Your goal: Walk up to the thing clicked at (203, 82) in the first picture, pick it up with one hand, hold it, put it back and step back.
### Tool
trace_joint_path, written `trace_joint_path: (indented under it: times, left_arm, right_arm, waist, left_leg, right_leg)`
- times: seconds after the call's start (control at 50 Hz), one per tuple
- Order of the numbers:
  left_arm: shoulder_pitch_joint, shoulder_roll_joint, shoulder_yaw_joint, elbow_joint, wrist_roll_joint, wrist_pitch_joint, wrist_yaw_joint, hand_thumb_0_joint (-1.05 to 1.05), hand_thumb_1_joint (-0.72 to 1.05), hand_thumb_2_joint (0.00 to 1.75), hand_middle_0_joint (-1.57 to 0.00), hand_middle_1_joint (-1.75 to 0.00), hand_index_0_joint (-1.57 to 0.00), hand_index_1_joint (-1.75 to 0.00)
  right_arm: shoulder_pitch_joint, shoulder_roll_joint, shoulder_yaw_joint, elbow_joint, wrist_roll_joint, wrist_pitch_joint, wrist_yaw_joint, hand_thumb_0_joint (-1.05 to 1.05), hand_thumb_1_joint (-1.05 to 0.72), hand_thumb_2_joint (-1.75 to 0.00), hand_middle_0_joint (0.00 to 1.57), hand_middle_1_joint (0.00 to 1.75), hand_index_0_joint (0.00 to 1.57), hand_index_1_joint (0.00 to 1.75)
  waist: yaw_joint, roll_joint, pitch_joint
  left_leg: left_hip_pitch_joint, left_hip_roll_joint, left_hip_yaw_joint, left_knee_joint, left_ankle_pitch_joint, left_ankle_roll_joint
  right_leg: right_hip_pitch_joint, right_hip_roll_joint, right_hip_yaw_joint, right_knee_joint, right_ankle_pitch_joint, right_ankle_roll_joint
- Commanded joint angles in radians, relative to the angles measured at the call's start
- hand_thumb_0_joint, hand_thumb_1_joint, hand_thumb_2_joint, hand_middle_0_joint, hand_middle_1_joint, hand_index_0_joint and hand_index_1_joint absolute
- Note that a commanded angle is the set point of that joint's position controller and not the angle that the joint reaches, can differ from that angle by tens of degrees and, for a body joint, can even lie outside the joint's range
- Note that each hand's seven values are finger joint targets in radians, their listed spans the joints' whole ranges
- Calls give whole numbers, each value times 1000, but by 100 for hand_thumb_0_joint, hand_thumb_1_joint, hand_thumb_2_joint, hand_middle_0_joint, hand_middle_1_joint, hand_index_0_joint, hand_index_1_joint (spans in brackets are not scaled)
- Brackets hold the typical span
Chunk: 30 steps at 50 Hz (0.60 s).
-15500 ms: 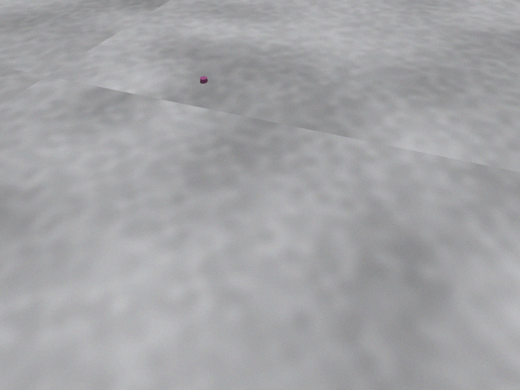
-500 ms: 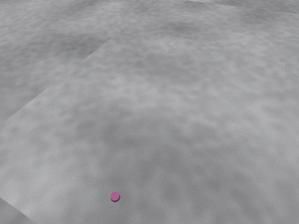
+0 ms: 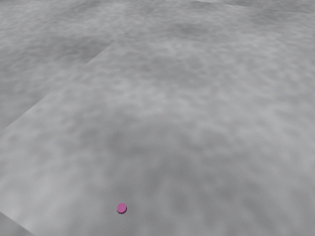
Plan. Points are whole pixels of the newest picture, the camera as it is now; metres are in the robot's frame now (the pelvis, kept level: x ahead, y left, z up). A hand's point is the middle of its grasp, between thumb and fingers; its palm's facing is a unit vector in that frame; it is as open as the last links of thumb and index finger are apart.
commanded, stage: walk up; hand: left
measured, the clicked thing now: (122, 208) +0.41 +0.28 -0.76
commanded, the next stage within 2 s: stand in 0.48 s
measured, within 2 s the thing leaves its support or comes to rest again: neither
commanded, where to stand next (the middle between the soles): +0.04 +0.03 m, yaw +2 degrees
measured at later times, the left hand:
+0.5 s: hand out of the picture +0.06 +0.25 -0.15, palm faces -0.01 -0.93 -0.38, open 7.4 cm
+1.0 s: hand out of the picture +0.05 +0.24 -0.15, palm faces -0.03 -0.94 -0.35, open 7.4 cm
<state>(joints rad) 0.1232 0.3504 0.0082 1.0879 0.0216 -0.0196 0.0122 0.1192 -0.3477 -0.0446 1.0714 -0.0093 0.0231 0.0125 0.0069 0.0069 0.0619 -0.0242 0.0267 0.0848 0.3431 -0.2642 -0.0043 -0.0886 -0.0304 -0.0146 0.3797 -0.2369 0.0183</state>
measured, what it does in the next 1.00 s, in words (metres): stands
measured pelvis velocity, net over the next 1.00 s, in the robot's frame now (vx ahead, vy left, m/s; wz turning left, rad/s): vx -0.03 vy -0.01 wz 0.01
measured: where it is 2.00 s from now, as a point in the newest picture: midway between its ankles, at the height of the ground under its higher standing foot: outside the picture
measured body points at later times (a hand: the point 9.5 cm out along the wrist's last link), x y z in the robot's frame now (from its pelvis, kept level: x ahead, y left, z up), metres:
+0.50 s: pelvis -0.01 -0.01 +0.00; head -0.01 -0.02 +0.45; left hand +0.06 +0.30 -0.12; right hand +0.07 -0.31 -0.14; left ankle -0.05 +0.12 -0.75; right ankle -0.02 -0.13 -0.75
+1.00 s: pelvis -0.03 -0.01 +0.00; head -0.02 -0.02 +0.45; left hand +0.05 +0.29 -0.13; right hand +0.05 -0.31 -0.13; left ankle -0.05 +0.12 -0.75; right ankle -0.02 -0.13 -0.75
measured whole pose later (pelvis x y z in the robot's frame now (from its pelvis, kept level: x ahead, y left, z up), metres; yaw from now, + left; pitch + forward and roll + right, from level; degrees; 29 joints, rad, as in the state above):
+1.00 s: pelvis -0.03 -0.01 +0.00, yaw +0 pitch -3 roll +0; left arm 0.12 0.35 -0.01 1.12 0.01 -0.01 0.00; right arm 0.12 -0.34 -0.02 1.13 -0.01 -0.01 0.01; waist -0.01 0.00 0.06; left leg -0.04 0.04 0.07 0.28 -0.19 -0.02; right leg -0.10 -0.01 -0.03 0.31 -0.16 0.00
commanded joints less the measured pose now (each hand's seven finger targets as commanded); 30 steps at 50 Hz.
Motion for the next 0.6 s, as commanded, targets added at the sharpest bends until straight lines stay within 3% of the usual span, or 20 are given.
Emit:
trace_joint_path:
  times: [0.0,0.36,0.44,0.46,0.5,0.58]
  left_arm:
    - [-33,225,49,-59,-2,-24,13,0,90,90,-20,-30,-20,-30]
    - [-29,233,51,-59,-2,-24,10,0,90,90,-20,-30,-20,-30]
    - [-33,234,53,-57,1,-27,11,0,90,90,-20,-30,-20,-30]
    - [-50,219,37,-48,-13,-21,11,0,90,90,-20,-30,-20,-30]
    - [-40,208,34,-51,-17,-17,9,0,90,90,-20,-30,-20,-30]
    - [-39,218,33,-40,-15,-16,7,0,90,90,-20,-30,-20,-30]
  right_arm:
    - [-28,-217,-41,-70,-2,-24,-10,0,-90,-90,20,30,20,30]
    - [-22,-216,-39,-66,-4,-23,-6,0,-90,-90,20,30,20,30]
    - [-17,-210,-39,-63,-5,-22,-5,0,-90,-90,20,30,20,30]
    - [-44,-191,-25,-60,-2,-30,-12,0,-90,-90,20,30,20,30]
    - [-31,-211,-25,-50,-3,-37,-16,0,-90,-90,20,30,20,30]
    - [-29,-204,-18,-34,-4,-40,-18,0,-90,-90,20,30,20,30]
  waist:
    - [-4,9,-93]
    - [-3,-8,-59]
    - [-6,-26,-60]
    - [-19,-45,-47]
    - [-14,-15,-62]
    - [-18,-14,-73]
  left_leg:
    - [-3,110,-70,-34,313,42]
    - [-15,100,-76,-51,182,41]
    - [-29,96,-72,-39,180,39]
    - [-1,127,-101,-75,257,27]
    - [15,129,-98,-76,311,21]
    - [10,129,-95,-89,258,15]
  right_leg:
    - [30,-84,54,-10,354,-50]
    - [-17,-92,84,-43,279,-54]
    - [-8,-96,92,-51,285,-56]
    - [-44,-108,86,-61,341,-49]
    - [-28,-102,79,-63,359,-40]
    - [-12,-105,84,-90,305,-38]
